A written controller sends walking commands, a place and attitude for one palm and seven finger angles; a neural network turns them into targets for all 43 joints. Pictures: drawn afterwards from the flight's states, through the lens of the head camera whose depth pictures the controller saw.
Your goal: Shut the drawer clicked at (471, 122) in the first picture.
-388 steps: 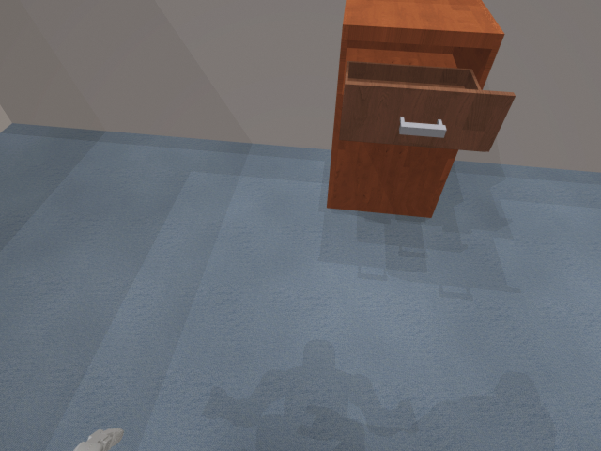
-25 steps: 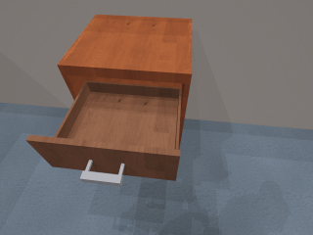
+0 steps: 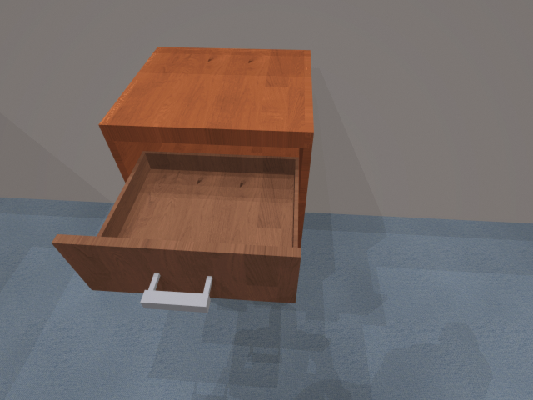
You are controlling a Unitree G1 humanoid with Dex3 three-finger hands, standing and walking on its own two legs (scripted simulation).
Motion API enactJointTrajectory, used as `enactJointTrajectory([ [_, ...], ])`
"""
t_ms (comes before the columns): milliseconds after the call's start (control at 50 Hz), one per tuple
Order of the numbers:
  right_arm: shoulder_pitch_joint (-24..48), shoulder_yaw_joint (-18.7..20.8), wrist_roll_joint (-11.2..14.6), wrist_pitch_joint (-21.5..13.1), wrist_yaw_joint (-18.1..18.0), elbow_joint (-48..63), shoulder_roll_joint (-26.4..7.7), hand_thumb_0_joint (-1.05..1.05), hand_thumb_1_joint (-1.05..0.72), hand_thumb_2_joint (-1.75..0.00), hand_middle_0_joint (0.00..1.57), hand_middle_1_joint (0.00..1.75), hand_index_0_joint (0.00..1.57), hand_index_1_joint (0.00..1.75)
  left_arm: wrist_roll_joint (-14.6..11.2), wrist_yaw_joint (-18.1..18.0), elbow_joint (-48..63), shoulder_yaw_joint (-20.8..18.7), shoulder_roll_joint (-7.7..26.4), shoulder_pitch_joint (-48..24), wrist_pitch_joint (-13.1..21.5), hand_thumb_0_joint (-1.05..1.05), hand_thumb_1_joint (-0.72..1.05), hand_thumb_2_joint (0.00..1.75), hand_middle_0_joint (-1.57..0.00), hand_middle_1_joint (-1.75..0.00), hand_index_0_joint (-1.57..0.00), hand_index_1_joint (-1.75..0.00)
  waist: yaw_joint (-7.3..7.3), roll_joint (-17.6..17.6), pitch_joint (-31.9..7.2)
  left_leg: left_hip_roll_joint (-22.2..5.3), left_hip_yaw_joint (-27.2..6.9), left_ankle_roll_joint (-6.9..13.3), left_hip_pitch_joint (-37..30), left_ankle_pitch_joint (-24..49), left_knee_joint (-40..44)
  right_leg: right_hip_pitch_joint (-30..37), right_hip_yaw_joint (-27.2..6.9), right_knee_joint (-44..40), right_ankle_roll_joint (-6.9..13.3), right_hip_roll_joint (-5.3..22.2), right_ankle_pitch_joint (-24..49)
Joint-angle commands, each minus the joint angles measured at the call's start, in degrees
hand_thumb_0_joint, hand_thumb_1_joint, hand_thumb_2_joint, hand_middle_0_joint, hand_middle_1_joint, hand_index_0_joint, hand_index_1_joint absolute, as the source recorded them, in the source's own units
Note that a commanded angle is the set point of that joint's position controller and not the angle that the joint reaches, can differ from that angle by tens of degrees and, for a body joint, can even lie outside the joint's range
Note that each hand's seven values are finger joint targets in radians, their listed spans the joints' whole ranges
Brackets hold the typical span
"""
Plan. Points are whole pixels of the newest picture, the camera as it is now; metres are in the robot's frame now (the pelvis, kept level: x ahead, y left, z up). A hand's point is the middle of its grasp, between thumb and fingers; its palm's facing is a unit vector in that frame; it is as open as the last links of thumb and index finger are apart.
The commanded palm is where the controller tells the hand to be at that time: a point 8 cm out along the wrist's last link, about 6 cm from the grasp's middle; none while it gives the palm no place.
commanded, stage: come to a stop and stand still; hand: left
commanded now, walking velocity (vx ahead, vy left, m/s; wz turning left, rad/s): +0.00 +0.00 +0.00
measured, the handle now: (179, 290) +0.33 +0.20 -0.09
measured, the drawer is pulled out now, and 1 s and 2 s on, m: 0.30 0.30 0.30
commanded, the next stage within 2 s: look again from close up in 0.22 s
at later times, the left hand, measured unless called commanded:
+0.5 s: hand out of the picture -0.01 +0.17 -0.18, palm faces +0.02 -0.98 -0.19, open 7.4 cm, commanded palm none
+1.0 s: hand out of the picture +0.00 +0.22 -0.18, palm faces +0.02 -0.98 -0.19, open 7.4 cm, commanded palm none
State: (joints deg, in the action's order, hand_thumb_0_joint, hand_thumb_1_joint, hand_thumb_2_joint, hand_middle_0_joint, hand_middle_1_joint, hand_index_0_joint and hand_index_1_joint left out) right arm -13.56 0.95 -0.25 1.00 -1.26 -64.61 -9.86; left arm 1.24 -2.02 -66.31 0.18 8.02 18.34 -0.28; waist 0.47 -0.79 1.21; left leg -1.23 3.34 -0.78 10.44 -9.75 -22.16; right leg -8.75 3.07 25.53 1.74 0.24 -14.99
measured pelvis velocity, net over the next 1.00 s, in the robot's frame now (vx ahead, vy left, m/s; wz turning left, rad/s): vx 0.00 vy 0.05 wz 0.02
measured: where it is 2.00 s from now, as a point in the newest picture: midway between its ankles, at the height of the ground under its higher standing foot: outside the picture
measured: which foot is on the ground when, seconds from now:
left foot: down 0.00-1.00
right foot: down 0.00-1.00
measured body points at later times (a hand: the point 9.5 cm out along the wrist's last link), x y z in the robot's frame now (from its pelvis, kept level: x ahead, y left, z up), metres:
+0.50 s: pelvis +0.00 +0.01 -0.01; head +0.00 +0.01 +0.44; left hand -0.01 +0.22 -0.17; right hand -0.02 -0.19 -0.17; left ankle +0.03 +0.13 -0.74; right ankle -0.01 -0.09 -0.74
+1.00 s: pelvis +0.00 +0.05 +0.00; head +0.01 +0.06 +0.45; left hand +0.00 +0.27 -0.17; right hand +0.03 -0.19 -0.15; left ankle +0.02 +0.13 -0.74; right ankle -0.01 -0.09 -0.74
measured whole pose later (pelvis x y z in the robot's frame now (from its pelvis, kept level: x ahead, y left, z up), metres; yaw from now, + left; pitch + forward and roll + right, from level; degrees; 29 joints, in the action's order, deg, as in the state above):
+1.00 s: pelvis +0.00 +0.05 +0.00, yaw +1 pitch -1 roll +0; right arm -14.9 0.1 -0.5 -0.8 -0.6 -61.4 -9.1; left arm 1.5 -2.0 -60.0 0.6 10.8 18.6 0.0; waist 0.3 2.2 1.3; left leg 2.0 2.1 2.9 13.8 -12.6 -27.0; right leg -10.0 3.2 26.9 -1.5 3.3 -15.9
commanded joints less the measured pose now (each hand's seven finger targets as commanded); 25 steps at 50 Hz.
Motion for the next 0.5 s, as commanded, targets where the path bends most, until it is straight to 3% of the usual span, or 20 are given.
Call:
enactJointTrajectory([
  [0, -3.8, 0.1, -0.2, -0.5, -0.1, 0.6, -3.0, 0.00, -0.90, -0.90, 0.20, 0.30, 0.20, 0.30, -0.5, -0.3, 1.7, -1.1, 6.6, 1.5, 0.9, 0.00, 0.90, 0.90, -0.20, -0.30, -0.20, -0.30, -0.53, 0.6, 5.0, -3.9, -4.4, 0.9, -1.1, -3.3, 4.0, -7.8, -8.2, -10.9, 0.3, 6.7, -4.8],
  [40, -4.7, 0.0, -0.3, -0.4, -0.1, 0.1, -2.7, 0.00, -0.90, -0.90, 0.20, 0.30, 0.20, 0.30, -0.5, -0.3, 1.7, -1.1, 6.4, 1.9, 0.8, 0.00, 0.90, 0.90, -0.20, -0.30, -0.20, -0.30, -0.43, 0.6, 6.2, -3.4, -4.4, 0.9, -0.1, -4.3, 4.0, -8.3, -8.5, -11.6, 0.4, 6.5, -6.9],
  [160, -8.3, -0.2, -0.4, -1.0, -0.4, -1.0, -1.4, 0.00, -0.90, -0.90, 0.20, 0.30, 0.20, 0.30, -0.7, -0.3, 1.6, -1.1, 5.4, 2.5, 1.0, 0.00, 0.90, 0.90, -0.20, -0.30, -0.20, -0.30, -0.36, 0.4, 4.2, -3.6, -4.5, 0.8, 0.5, -1.5, 3.4, -6.1, -7.7, -10.4, 0.8, 6.4, -4.0],
  [280, -10.4, -0.3, -0.3, -1.3, -0.7, -1.9, -0.4, 0.00, -0.90, -0.90, 0.20, 0.30, 0.20, 0.30, -0.8, -0.4, 1.2, -1.0, 4.0, 3.3, 1.0, 0.00, 0.90, 0.90, -0.20, -0.30, -0.20, -0.30, -0.22, 0.2, 4.7, -4.0, -4.9, 1.0, 1.0, -0.8, 3.6, -5.7, -6.8, -9.3, 0.8, 5.9, -1.6],
  [300, -1.9, -0.8, -0.5, -2.8, 0.2, 2.7, -2.3, 0.00, -0.90, -0.90, 0.20, 0.30, 0.20, 0.30, 0.4, -2.2, 1.0, -0.5, 5.8, 6.5, 3.4, 0.00, 0.90, 0.90, -0.20, -0.30, -0.20, -0.30, 2.49, 3.7, 7.3, -3.8, -2.2, -0.8, 9.3, -1.3, -10.9, -4.3, -10.2, -7.5, -1.4, 10.0, 26.9],
  [320, -3.8, -0.4, 0.1, -2.5, -0.1, 4.2, -1.1, 0.00, -0.90, -0.90, 0.20, 0.30, 0.20, 0.30, -0.4, -2.2, 1.9, -1.1, 9.4, 5.5, 3.5, 0.00, 0.90, 0.90, -0.20, -0.30, -0.20, -0.30, -0.95, 4.9, 1.5, -2.2, -2.5, -0.6, 6.4, -2.7, -8.9, 0.7, -11.2, -4.8, 0.5, 13.5, 42.8],
  [340, -8.6, -0.4, -0.3, -2.9, -0.2, 3.7, 1.1, 0.00, -0.90, -0.90, 0.20, 0.30, 0.20, 0.30, -0.6, -1.9, 3.3, -1.3, 7.9, 5.6, 3.3, 0.00, 0.90, 0.90, -0.20, -0.30, -0.20, -0.30, -1.32, 4.2, -3.8, -1.9, -2.2, 0.5, 3.5, -4.1, -6.5, 3.4, -8.9, -2.2, 1.1, 12.8, 37.6],
  [360, -9.3, -0.4, -0.4, -3.3, -0.3, 3.5, 0.3, 0.00, -0.90, -0.90, 0.20, 0.30, 0.20, 0.30, -0.9, -1.9, 3.6, -0.7, 6.6, 4.8, 3.0, 0.00, 0.90, 0.90, -0.20, -0.30, -0.20, -0.30, -1.60, 4.1, -6.6, -2.3, -2.5, 0.7, 2.1, -1.5, -7.2, 3.2, -7.3, -0.8, 2.2, 10.8, 31.0],
  [400, -8.8, 0.1, -0.4, -2.5, -0.2, 3.2, -0.9, 0.00, -0.90, -0.90, 0.20, 0.30, 0.20, 0.30, -0.8, -1.6, 4.9, -0.8, 5.9, 3.0, 2.9, 0.00, 0.90, 0.90, -0.20, -0.30, -0.20, -0.30, -1.68, 6.9, -3.5, -2.2, -3.7, 0.9, 2.8, -2.3, -7.1, -1.5, -7.9, -3.9, 2.1, 8.9, 11.8],
  [440, -8.0, 0.1, -0.6, -2.3, 0.0, 3.4, -1.3, 0.00, -0.90, -0.90, 0.20, 0.30, 0.20, 0.30, -0.5, -1.4, 5.9, -0.9, 5.8, 1.5, 2.2, 0.00, 0.90, 0.90, -0.20, -0.30, -0.20, -0.30, -1.66, 1.8, 1.9, -2.5, -4.2, 1.1, 4.0, -1.9, -5.8, -6.2, -6.9, -3.9, 1.9, 7.4, 2.6],
  [480, -7.2, 0.1, -0.5, -2.2, 0.2, 4.1, -1.6, 0.00, -0.90, -0.90, 0.20, 0.30, 0.20, 0.30, -0.3, -1.2, 6.6, -0.8, 5.6, 1.8, 2.0, 0.00, 0.90, 0.90, -0.20, -0.30, -0.20, -0.30, -1.22, 1.4, 6.0, -2.7, -5.5, 1.5, 6.8, -2.6, -4.7, -8.5, -6.6, -3.9, 1.6, 6.5, -1.9],
])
